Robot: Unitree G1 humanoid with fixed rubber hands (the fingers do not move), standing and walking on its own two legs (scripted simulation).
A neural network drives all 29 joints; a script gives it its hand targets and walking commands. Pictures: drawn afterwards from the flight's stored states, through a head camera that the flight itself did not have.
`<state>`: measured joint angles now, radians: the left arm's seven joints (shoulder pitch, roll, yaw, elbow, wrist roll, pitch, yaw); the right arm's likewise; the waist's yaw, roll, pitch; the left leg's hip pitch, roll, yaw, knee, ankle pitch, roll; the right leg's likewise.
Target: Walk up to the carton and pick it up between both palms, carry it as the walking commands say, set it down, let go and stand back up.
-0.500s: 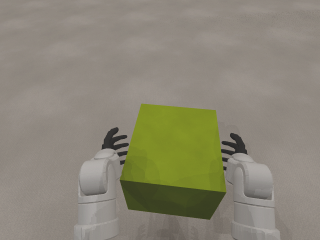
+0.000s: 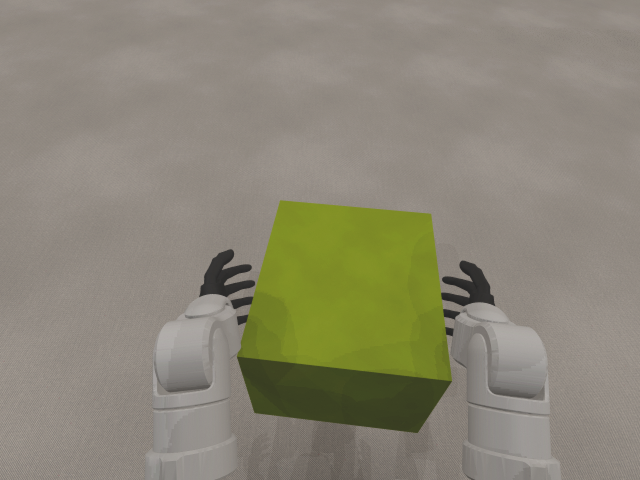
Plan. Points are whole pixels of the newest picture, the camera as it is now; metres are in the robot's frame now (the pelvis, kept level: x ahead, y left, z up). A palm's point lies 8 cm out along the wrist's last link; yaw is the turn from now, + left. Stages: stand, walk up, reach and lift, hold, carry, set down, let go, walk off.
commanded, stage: carry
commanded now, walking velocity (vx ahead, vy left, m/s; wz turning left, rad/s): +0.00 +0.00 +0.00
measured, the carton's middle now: (345, 310) +0.35 -0.01 -0.02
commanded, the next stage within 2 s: none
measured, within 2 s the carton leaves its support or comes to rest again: neither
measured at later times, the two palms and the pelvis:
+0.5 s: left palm (245, 353) +0.24 +0.11 +0.08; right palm (521, 378) +0.23 -0.19 +0.06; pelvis -0.05 -0.03 +0.00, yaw +0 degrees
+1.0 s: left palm (265, 342) +0.26 +0.09 +0.07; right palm (530, 372) +0.25 -0.21 +0.05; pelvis -0.04 -0.05 +0.00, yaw -1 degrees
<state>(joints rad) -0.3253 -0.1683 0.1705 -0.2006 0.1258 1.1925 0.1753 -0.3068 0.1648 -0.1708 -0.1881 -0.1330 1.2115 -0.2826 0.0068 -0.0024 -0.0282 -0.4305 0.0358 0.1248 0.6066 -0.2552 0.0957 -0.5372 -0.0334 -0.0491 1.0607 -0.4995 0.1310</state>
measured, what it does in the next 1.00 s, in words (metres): steps on the spot: right foot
